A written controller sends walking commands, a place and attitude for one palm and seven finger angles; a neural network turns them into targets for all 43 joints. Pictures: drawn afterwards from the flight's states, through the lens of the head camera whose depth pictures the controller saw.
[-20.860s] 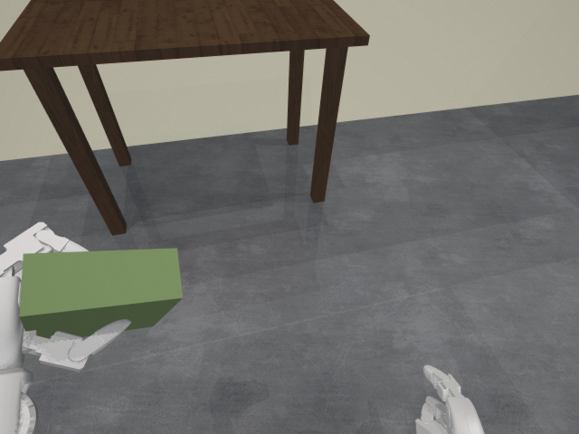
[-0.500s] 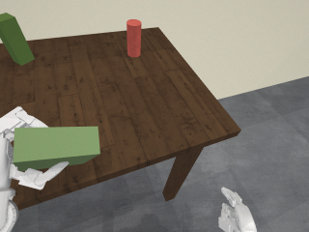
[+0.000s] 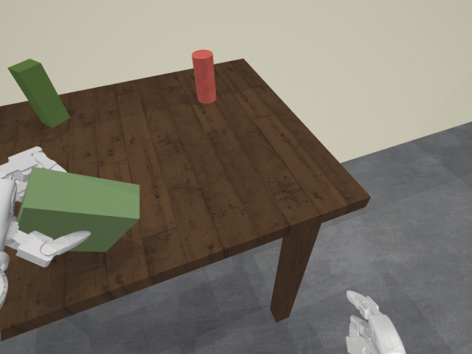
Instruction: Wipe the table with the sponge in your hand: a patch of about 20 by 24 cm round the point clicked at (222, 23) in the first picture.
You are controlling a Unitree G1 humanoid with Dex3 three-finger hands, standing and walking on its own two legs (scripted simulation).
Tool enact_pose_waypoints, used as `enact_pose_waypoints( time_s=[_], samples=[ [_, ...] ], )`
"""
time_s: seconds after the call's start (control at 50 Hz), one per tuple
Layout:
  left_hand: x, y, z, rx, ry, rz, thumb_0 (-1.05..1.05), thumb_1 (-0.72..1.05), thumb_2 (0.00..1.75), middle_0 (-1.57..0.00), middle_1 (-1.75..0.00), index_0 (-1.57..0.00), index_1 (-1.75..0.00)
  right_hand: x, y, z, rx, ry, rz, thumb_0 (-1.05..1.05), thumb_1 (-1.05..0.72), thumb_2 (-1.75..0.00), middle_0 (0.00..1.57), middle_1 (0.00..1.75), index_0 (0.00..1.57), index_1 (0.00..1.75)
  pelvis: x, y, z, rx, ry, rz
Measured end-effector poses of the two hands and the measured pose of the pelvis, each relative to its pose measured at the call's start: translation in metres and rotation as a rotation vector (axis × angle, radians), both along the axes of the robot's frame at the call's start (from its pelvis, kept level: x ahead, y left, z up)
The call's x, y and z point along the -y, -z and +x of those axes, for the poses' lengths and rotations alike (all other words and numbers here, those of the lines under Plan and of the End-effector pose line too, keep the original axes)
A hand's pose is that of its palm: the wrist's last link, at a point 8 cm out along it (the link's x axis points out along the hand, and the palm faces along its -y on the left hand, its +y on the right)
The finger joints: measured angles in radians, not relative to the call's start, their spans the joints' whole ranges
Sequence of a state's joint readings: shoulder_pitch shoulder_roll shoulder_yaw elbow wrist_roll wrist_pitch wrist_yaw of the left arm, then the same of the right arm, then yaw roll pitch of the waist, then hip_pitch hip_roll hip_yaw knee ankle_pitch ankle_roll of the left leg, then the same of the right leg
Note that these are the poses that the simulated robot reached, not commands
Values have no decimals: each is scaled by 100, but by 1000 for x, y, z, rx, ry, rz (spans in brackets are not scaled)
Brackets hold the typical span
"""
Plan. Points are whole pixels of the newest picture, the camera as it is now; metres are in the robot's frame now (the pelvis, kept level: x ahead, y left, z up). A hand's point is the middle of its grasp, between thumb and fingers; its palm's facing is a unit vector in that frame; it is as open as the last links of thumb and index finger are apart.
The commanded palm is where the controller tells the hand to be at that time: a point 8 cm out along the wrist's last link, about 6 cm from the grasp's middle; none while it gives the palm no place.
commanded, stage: turn the palm down, sponge in hand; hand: left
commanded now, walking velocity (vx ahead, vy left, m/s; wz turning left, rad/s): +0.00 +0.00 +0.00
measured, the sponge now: (92, 218) +0.25 +0.24 +0.15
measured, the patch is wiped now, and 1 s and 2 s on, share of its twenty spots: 0.00 0.00 0.00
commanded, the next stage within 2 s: move the sponge above the wiping area in 1.94 s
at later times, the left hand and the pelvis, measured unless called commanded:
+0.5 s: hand (93, 219) +0.23 +0.20 +0.19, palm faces +0.26 -0.52 -0.81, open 9.5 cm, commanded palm +0.17 +0.26 +0.24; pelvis +0.00 -0.05 -0.01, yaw +1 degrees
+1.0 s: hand (54, 195) +0.23 +0.24 +0.23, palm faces +0.36 -0.27 -0.89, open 9.5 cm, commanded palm +0.18 +0.26 +0.27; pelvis +0.00 -0.02 +0.00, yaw +1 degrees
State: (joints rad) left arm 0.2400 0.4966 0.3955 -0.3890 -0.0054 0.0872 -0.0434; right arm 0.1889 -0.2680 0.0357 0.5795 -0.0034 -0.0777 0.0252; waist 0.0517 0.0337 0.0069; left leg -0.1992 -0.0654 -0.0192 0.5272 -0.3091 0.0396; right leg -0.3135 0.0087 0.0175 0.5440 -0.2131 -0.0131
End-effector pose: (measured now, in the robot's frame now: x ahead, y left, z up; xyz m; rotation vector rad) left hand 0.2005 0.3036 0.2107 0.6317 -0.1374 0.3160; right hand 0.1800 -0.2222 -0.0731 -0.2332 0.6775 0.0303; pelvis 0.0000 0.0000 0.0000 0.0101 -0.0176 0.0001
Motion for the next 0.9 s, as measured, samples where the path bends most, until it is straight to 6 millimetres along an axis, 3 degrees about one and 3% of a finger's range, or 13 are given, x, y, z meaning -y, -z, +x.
enact_pose_waypoints(
  time_s=[0.06, 0.1, 0.22, 0.28, 0.34, 0.44, 0.52, 0.58, 0.64, 0.76, 0.84, 0.9],
  samples=[
    [27, 14, -14, -63, 74, 32, 0, -44, 103, -79, -138, -79, -138, 6, -3, 6, 21, 6, -7, 1, -90, -90, 20, 30, 20, 30, 6, 3, -2, -8, 0, 9],
    [37, 12, -24, -28, 84, 57, 0, -44, 103, -79, -138, -80, -137, 10, -4, 9, 26, 3, -23, 1, -90, -90, 20, 30, 20, 30, 13, 4, -4, -8, -6, 11],
    [25, -18, -42, 141, -123, 168, 0, -44, 103, -80, -137, -80, -137, 21, 4, 18, 8, -12, -37, 1, -90, -90, 20, 30, 20, 30, 31, 7, -5, -4, -40, 2],
    [15, -23, -39, 67, -232, 195, 0, -44, 103, -80, -137, -80, -137, 26, 11, 20, -6, 2, -22, 1, -90, -90, 20, 30, 20, 30, 36, 7, -6, 5, -47, 3],
    [18, -16, -29, -79, -246, 215, 0, -44, 103, -79, -138, -80, -137, 32, 14, 22, 0, 30, -4, 1, -90, -90, 20, 30, 20, 30, 40, 6, -6, 13, -44, 6],
    [55, -9, -11, -164, -75, 289, 0, -44, 103, -79, -138, -80, -137, 40, 12, 24, 31, 77, 11, 1, -90, -90, 20, 30, 20, 30, 46, 7, -3, 12, -28, 13],
    [79, -25, -10, -63, 15, 371, 0, -44, 103, -79, -138, -80, -137, 47, 9, 24, 34, 99, 5, 1, -90, -90, 20, 30, 20, 30, 50, 7, 2, 8, -15, 13],
    [77, -42, -15, 11, -43, 411, 0, -44, 103, -80, -137, -80, -137, 52, 11, 23, 16, 110, 6, 1, -90, -90, 20, 30, 20, 30, 50, 7, 5, 8, -9, 10],
    [59, -51, -19, -7, -162, 429, 0, -44, 103, -80, -137, -80, -137, 55, 16, 22, -12, 115, 5, 1, -90, -90, 20, 30, 20, 30, 47, 6, 7, 11, -12, 9],
    [25, -34, -20, -223, -294, 447, 0, -44, 103, -79, -138, -80, -137, 53, 19, 25, -22, 114, -10, 1, -91, -90, 20, 30, 20, 30, 41, 6, 2, 21, -19, 10],
    [41, -24, -14, -233, -187, 470, 0, -44, 103, -79, -138, -80, -137, 41, 9, 33, 29, 98, -23, 1, -91, -90, 20, 30, 20, 30, 35, 5, -1, 30, -19, 10],
    [61, -29, -12, -166, -88, 521, 0, -44, 103, -79, -138, -80, -137, 27, -2, 41, 74, 80, -16, 1, -91, -90, 20, 30, 20, 30, 31, 4, -1, 37, -14, 11]
  ],
)
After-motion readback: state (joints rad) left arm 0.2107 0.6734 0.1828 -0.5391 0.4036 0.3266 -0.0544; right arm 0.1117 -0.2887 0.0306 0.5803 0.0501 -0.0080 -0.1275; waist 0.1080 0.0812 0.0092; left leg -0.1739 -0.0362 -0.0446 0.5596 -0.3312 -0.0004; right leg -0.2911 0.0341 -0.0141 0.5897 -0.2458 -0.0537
